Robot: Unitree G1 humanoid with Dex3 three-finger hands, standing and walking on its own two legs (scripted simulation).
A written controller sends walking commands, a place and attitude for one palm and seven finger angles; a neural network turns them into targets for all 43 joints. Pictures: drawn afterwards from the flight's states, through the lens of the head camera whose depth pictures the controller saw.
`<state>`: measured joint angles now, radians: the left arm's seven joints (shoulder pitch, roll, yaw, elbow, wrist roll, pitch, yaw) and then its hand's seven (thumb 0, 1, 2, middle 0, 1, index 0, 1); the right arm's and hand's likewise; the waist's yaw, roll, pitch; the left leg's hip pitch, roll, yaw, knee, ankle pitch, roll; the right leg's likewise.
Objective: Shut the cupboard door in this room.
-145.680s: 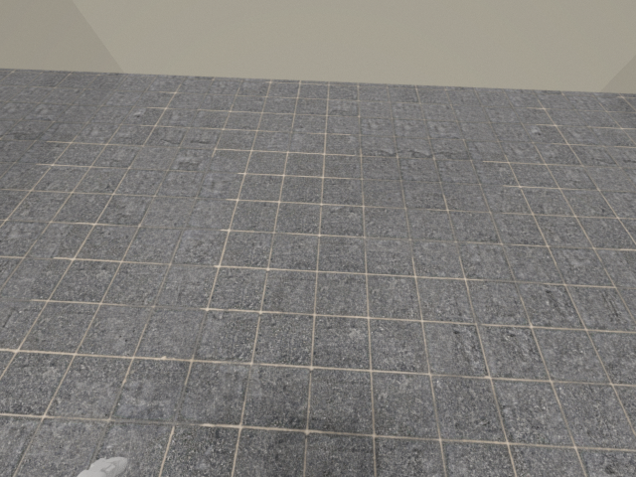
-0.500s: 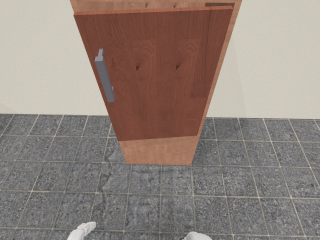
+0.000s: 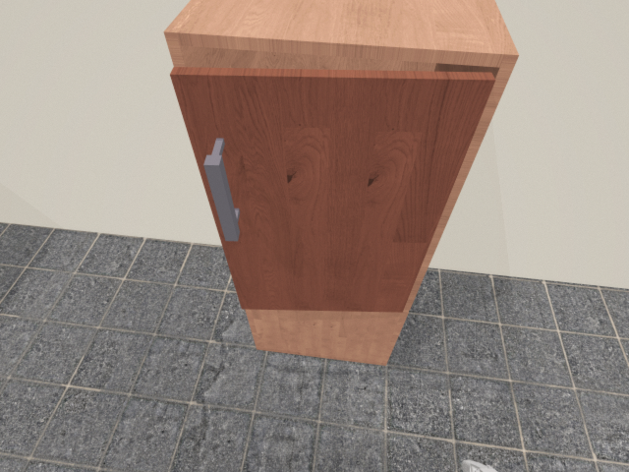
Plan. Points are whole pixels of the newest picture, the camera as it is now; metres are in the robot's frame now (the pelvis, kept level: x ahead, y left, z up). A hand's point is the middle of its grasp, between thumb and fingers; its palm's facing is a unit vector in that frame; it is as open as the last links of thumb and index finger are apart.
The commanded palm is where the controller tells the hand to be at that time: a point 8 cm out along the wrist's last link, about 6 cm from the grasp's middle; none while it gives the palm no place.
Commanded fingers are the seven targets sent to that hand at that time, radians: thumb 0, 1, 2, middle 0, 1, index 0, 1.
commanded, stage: come to a stop and stand still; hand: left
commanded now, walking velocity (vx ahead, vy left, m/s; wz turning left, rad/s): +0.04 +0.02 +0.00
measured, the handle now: (226, 192) +0.47 +0.18 +0.07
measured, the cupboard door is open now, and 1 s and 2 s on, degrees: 6 6 6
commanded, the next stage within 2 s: look again from close up in 0.74 s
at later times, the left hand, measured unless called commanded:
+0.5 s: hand out of the picture +0.02 +0.25 -0.16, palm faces -0.03 -0.97 -0.22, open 7.3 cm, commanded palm none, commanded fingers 0.00 0.90 0.90 -0.20 -0.30 -0.20 -0.30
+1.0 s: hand out of the picture -0.09 +0.23 -0.18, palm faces +0.01 -0.99 -0.13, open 7.3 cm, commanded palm none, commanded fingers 0.00 0.90 0.90 -0.20 -0.30 -0.20 -0.30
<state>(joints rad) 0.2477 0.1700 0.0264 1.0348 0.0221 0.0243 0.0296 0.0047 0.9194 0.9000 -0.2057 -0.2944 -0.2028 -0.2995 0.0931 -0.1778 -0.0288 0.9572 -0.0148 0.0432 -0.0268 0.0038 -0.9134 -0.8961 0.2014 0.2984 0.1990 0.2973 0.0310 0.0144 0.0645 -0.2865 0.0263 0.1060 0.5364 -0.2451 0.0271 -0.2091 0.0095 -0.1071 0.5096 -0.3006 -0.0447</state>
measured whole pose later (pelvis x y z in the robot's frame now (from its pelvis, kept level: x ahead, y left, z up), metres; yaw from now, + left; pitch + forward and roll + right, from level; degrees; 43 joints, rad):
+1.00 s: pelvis -0.05 +0.07 +0.00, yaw -1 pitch -2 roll +0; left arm 0.38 0.14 -0.03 1.10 0.02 0.00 0.03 0.01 0.91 0.90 -0.20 -0.29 -0.20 -0.30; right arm 0.26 -0.17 0.01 1.06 -0.01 -0.01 -0.01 0.01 -0.92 -0.90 0.20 0.30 0.20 0.30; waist 0.02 -0.02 0.01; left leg -0.21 -0.09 0.07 0.44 -0.21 0.11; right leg -0.23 -0.05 0.02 0.44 -0.18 0.04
